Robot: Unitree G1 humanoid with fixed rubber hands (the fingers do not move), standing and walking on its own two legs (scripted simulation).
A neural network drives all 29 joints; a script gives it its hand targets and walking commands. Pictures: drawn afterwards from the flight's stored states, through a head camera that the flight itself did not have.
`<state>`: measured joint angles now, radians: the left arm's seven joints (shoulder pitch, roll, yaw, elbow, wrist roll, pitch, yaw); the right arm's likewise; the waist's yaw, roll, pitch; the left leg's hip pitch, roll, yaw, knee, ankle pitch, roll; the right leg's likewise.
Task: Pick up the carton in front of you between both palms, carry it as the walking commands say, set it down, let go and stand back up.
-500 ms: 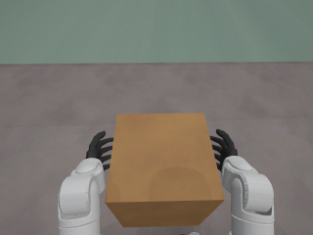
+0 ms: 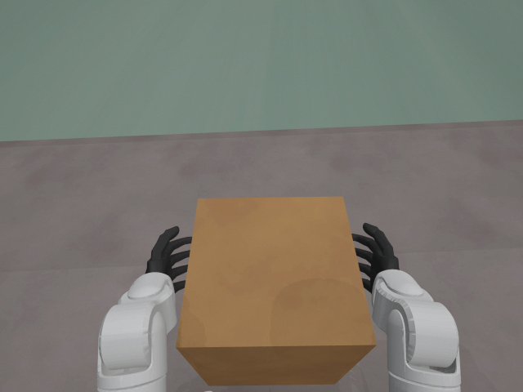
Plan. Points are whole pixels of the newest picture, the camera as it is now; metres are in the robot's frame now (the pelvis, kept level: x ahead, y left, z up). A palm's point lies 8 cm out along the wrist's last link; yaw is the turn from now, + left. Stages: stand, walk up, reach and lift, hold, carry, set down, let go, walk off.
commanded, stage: carry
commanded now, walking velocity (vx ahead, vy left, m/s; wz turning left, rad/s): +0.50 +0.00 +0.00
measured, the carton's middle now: (271, 297) +0.27 +0.00 +0.01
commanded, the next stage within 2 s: none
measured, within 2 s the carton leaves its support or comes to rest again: neither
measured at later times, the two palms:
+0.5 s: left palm (185, 138) +0.59 +0.17 +0.08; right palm (330, 133) +0.58 -0.13 +0.09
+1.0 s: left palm (190, 105) +0.72 +0.17 +0.08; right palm (317, 99) +0.73 -0.13 +0.08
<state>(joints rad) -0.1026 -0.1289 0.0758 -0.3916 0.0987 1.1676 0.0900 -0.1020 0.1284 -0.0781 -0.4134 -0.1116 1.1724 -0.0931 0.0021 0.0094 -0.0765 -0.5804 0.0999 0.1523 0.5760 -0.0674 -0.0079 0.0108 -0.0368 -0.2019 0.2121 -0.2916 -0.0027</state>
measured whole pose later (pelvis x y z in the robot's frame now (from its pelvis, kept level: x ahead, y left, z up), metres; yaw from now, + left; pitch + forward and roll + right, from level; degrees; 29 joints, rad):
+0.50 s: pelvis +0.32 +0.02 +0.00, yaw -2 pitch +3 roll -1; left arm -0.17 -0.13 0.10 -0.40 0.12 1.22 0.10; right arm -0.18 0.14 -0.11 -0.38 -0.11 1.19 -0.08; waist 0.01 -0.01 -0.04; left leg -0.04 0.05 0.21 0.34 -0.35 0.00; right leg -0.50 -0.04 -0.18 0.46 0.05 0.02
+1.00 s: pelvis +0.46 +0.02 -0.01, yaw +1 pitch +4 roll -1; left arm -0.17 -0.13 0.11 -0.29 0.13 1.21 0.09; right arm -0.18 0.14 -0.12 -0.29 -0.12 1.21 -0.08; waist 0.00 0.01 -0.14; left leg -0.16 0.06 0.13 0.51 -0.38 -0.03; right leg -0.34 -0.05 -0.20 0.54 -0.25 -0.02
